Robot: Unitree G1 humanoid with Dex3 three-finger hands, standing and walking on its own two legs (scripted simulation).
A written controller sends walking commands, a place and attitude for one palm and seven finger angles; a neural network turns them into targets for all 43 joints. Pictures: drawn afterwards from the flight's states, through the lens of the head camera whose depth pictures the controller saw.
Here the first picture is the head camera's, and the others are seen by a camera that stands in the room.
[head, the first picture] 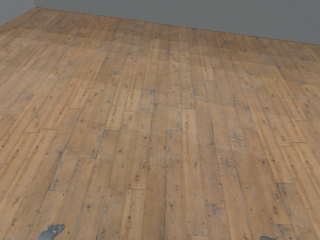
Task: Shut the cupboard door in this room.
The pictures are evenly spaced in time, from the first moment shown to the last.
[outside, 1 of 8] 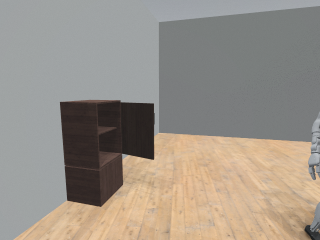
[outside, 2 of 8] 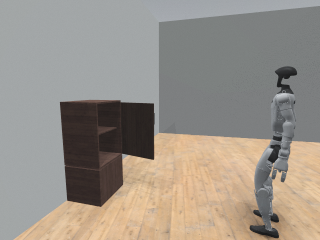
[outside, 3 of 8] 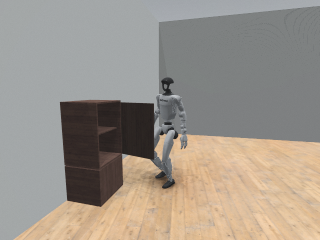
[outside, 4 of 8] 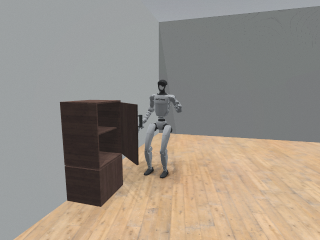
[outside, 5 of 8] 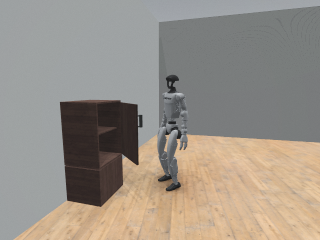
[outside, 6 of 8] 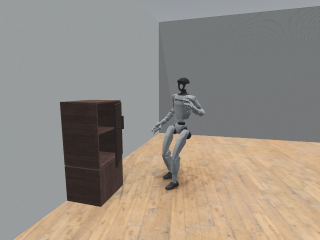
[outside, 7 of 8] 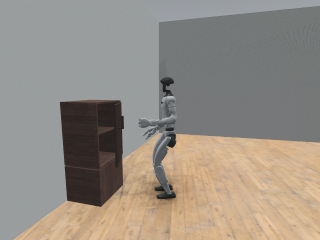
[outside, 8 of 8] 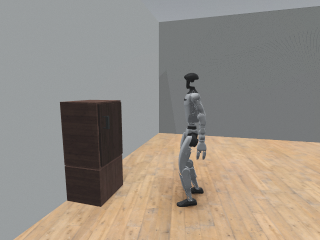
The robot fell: no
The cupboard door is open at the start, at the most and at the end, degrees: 77 77 0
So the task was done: yes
